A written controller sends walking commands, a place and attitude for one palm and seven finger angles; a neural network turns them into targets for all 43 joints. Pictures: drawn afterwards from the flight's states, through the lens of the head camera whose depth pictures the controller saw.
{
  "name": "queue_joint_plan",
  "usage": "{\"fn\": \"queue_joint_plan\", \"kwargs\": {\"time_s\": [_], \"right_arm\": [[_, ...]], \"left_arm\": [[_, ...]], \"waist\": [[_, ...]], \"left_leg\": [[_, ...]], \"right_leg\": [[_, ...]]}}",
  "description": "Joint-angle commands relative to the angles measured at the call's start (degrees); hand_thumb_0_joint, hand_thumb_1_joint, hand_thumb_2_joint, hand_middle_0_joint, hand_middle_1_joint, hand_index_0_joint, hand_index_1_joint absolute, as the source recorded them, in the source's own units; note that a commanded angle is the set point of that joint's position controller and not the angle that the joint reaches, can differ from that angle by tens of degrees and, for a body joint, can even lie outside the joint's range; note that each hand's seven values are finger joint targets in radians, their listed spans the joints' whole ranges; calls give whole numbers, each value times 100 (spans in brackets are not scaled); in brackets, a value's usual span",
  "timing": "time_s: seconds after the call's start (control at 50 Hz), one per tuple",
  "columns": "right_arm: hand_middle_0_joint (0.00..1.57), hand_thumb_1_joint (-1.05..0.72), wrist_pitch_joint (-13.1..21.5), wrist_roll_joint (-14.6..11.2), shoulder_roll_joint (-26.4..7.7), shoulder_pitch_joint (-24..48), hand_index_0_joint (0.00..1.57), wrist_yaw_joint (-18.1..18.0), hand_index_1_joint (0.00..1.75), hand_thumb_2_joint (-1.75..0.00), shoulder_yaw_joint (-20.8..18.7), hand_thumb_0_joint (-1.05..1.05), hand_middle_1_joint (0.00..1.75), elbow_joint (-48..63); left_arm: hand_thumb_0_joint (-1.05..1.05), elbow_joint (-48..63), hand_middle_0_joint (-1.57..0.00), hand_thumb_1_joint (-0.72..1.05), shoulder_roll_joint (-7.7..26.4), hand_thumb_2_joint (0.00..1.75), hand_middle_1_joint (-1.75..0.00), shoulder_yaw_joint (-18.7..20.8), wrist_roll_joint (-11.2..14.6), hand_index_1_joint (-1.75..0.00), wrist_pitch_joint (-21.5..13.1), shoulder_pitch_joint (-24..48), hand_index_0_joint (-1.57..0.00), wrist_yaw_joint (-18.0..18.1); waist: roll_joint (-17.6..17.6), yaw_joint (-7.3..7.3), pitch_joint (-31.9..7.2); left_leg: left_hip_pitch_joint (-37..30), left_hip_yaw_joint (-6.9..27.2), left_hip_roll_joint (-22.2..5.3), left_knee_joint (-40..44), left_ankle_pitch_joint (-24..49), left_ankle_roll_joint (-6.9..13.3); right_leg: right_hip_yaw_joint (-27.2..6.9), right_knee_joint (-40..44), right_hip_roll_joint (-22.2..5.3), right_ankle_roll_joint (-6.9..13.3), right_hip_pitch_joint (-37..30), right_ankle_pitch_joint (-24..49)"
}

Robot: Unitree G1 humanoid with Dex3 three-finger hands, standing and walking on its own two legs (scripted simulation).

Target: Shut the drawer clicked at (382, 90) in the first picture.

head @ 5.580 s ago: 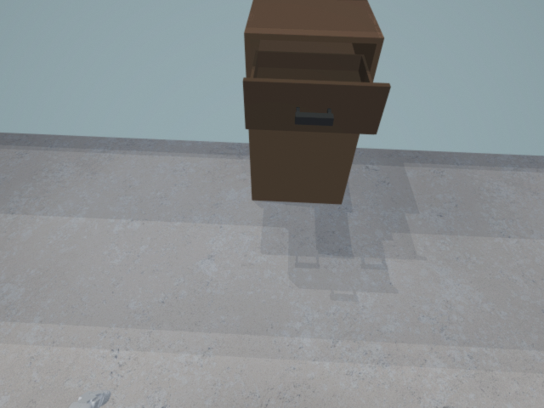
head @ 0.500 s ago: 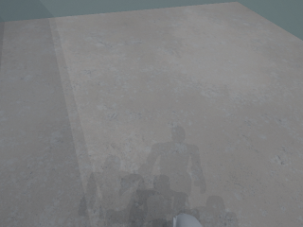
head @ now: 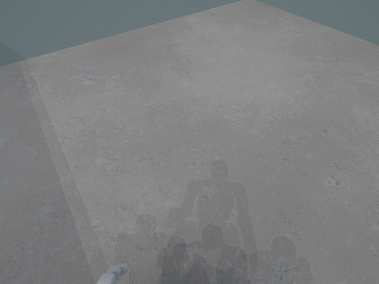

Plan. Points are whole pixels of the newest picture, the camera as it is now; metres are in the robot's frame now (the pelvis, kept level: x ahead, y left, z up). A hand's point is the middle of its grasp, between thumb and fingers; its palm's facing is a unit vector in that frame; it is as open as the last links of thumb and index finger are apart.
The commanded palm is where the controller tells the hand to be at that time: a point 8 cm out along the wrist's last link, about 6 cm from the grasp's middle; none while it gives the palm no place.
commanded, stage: turn to face it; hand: left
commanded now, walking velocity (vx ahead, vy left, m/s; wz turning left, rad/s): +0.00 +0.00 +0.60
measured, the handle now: out of the picture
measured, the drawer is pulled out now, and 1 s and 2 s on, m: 0.27 0.27 0.27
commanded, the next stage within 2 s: none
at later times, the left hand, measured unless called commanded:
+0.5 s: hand out of the picture -0.03 +0.25 -0.16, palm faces +0.33 -0.91 -0.25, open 7.4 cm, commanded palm none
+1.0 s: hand out of the picture -0.13 +0.14 -0.15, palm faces +0.61 -0.75 -0.25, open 7.4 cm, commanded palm none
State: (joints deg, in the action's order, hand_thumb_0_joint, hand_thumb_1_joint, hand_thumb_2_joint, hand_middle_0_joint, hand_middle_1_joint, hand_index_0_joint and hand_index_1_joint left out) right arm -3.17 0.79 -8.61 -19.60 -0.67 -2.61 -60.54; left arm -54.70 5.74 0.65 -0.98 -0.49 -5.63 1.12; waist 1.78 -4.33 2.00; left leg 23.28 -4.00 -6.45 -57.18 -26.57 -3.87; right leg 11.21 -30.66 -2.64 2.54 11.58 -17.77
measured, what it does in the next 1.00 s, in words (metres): steps on the spot, turning left: left foot, then right foot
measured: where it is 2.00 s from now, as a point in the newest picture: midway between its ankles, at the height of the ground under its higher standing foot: outside the picture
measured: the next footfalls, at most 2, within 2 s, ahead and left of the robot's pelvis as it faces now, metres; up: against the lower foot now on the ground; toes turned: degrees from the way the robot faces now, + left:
left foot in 0.18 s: +0.03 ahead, +0.13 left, +0.00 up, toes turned +17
right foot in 0.68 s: +0.03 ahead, -0.13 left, +0.00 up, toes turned +22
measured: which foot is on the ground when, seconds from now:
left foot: up 0.00-0.16, down 0.18-0.68, up 0.70-1.00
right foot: down 0.00-0.20, up 0.22-0.66, down 0.68-1.00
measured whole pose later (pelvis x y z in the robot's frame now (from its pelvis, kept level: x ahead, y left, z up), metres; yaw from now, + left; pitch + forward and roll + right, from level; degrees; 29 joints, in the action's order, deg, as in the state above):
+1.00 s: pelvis -0.05 -0.04 +0.01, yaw +36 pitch -1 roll +2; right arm -5.4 1.4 -14.8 -10.2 2.0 -5.7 -54.0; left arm -51.8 9.8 2.0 -1.4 0.3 -15.8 1.2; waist 0.3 0.7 4.5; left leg 26.4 -1.6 -3.1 -56.8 -23.0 -4.8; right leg 13.0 -29.0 -7.7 -0.3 10.2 -17.6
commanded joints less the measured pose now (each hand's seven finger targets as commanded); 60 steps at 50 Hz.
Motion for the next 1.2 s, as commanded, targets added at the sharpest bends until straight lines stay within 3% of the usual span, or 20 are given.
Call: {"fn": "queue_joint_plan", "kwargs": {"time_s": [0.0, 0.08, 0.14, 0.18, 0.2, 0.32, 0.5, 0.6, 0.62, 0.64, 0.66, 0.7, 0.78, 0.94, 1.04, 1.08, 1.1, 1.12, 1.14, 1.18], "right_arm": [[20, -90, 83, -15, -347, 50, 20, 18, 30, -90, -144, 0, 30, 380], [20, -90, 137, 5, -271, 322, 20, 71, 30, -90, -183, 0, 30, 623], [20, -90, 195, 31, -494, -147, 20, 93, 30, -90, -258, 0, 30, 618], [20, -90, 269, 84, -1443, -653, 20, 19, 30, -90, -458, 0, 30, 669], [20, -90, 258, 82, -1492, -691, 20, 3, 30, -90, -465, 0, 30, 609], [20, -90, 354, 37, -1284, 574, 20, -61, 30, -90, -342, 0, 30, 1036], [20, -90, 192, 57, -1552, 571, 20, 37, 30, -90, -470, 0, 30, 1095], [20, -90, 111, 64, -1609, 995, 20, 80, 30, -90, -535, 0, 30, 1300], [20, -90, 86, 43, -1512, 1132, 20, 90, 30, -90, -540, 0, 30, 1371], [20, -90, 55, -3, -1159, 1072, 20, 115, 30, -90, -507, 0, 30, 1430], [20, -90, 66, -5, -774, 1033, 20, 121, 30, -90, -430, 0, 30, 1587], [20, -90, 30, 86, -1182, 1017, 20, 174, 30, -90, -519, 0, 30, 1500], [20, -90, -13, 60, -1003, 791, 20, 254, 30, -90, -450, 0, 30, 1166], [20, -90, -2, 14, -835, 1693, 20, 271, 30, -90, -307, 0, 30, 1356], [20, -90, 122, -27, -821, 1498, 20, 239, 30, -90, -232, 0, 30, 1343], [20, -90, 196, 3, -1099, 955, 20, 223, 30, -90, -301, 0, 30, 1222], [20, -90, 259, 28, -1688, 541, 20, 189, 30, -90, -453, 0, 30, 1169], [20, -90, 269, -30, -2202, 60, 20, 118, 30, -90, -580, 0, 30, 1080], [20, -90, 226, -29, -2148, -123, 20, 97, 30, -90, -550, 0, 30, 933], [20, -90, 256, 14, -1765, 494, 20, 0, 30, -90, -450, 0, 30, 1058]], "left_arm": [[0, 200, -20, 90, 1250, 90, -30, 435, -41, -30, -3, -419, -20, 140], [0, 275, -20, 90, 1259, 90, -30, 536, -68, -30, 36, -585, -20, 149], [0, 326, -20, 90, 1220, 90, -30, 551, 12, -30, 110, -513, -20, 122], [0, 742, -20, 90, 742, 90, -30, 447, 61, -30, 178, -254, -20, 74], [0, 844, -20, 90, 933, 90, -30, 446, -3, -30, 209, 6, -20, 65], [0, 452, -20, 90, 1059, 90, -30, 532, -13, -30, 246, -479, -20, -38], [0, 621, -20, 90, 1121, 90, -30, 504, 11, -30, 266, -383, -20, 11], [0, 527, -20, 90, 1176, 90, -30, 509, 70, -30, 196, -1136, -20, 42], [0, 450, -20, 90, 1234, 90, -30, 549, 68, -30, 167, -1457, -20, 57], [0, 461, -20, 90, 1584, 90, -30, 626, -15, -30, 112, -1665, -20, 103], [0, 633, -20, 90, 2170, 90, -30, 686, -104, -30, 84, -1437, -20, 137], [0, 930, -20, 90, 1754, 90, -30, 566, -24, -30, 62, -440, -20, 176], [0, 865, -20, 90, 1403, 90, -30, 416, -5, -30, -36, -485, -20, 99], [0, 579, -20, 90, 1704, 90, -30, 488, -78, -30, 11, -1361, -20, 96], [0, 503, -20, 90, 1870, 90, -30, 571, -89, -30, 75, -1344, -20, 75], [0, 506, -20, 90, 1822, 90, -30, 579, -5, -30, 105, -1253, -20, 43], [0, 663, -20, 90, 1560, 90, -30, 546, 34, -30, 114, -1227, -20, 9], [0, 953, -20, 90, 1209, 90, -30, 421, 33, -30, 119, -832, -20, -11], [0, 1001, -20, 90, 1387, 90, -30, 436, -10, -30, 194, -614, -20, 27], [0, 846, -20, 90, 1335, 90, -30, 479, -5, -30, 230, -429, -20, 29]], "waist": [[-940, 394, 143], [-1005, 511, -100], [-394, 205, -481], [1929, -92, -503], [957, -89, -583], [498, 366, -546], [803, 199, -390], [887, 507, -563], [723, 676, -587], [-341, 763, -579], [-2188, 778, -289], [-1203, 336, -1], [-1120, 263, 183], [-1281, 767, 8], [-1578, 743, -431], [-1028, 412, -776], [467, 174, -1143], [1781, -117, -1229], [1070, -109, -1233], [1134, 101, -689]], "left_leg": [[273, -110, 20, 138, 28, -40], [80, -292, 91, 1124, 161, 25], [-1116, -274, 139, 2730, 1702, 160], [-1770, 2810, -1957, 3835, 4736, 1486], [-1598, 2480, -2008, 3814, 3939, 1690], [-1332, 1448, -823, 3945, 2809, 1156], [-1136, 2278, -678, 4117, 1349, 1320], [-423, 2502, -308, 3868, 1366, 1102], [150, 2319, -85, 3660, 967, 883], [991, 1802, 489, 2560, 326, 506], [1928, 646, 1225, 741, -458, 32], [1290, 1012, 668, -639, -21, 186], [1305, 480, 529, -1327, 762, -50], [896, 34, 380, 294, 224, -116], [-111, -330, 523, 1951, 332, 72], [-1361, -217, 522, 3323, 1682, 199], [-2626, 1197, -538, 3589, 3195, 647], [-3120, 2684, -1769, 3444, 6086, 1406], [-2970, 2170, -1860, 3223, 6210, 1688], [-2160, 1833, -1155, 3382, 5091, 1444]], "right_leg": [[-606, 1125, -1789, 657, -49, 2793], [-532, 732, -1901, 582, -299, 2642], [-83, -408, -1640, 55, 152, 1778], [-138, -2918, -336, -704, 2110, -2194], [-794, -3657, -415, -574, 2044, -1843], [-1117, -3679, -346, -722, 2040, -269], [-1059, -1971, -47, -735, 1503, -679], [-918, -258, 245, -568, 73, -309], [-850, 563, 166, -514, -660, 119], [-1721, 1602, -733, -218, -1277, -456], [-3596, 2251, -2423, 383, -1041, -1211], [-2680, 2140, -2269, 440, 466, -752], [-1141, 1391, -1448, 222, -34, 1350], [-801, 1040, -1849, 431, -829, 2457], [-431, 317, -1928, 290, -973, 3269], [-57, -749, -1732, -130, -462, 2883], [114, -2031, -1183, -541, 895, 1130], [-249, -3108, -543, -872, 2321, -2122], [-792, -3644, -632, -762, 2371, -1980], [-1038, -3892, -598, -765, 2394, -1193]]}}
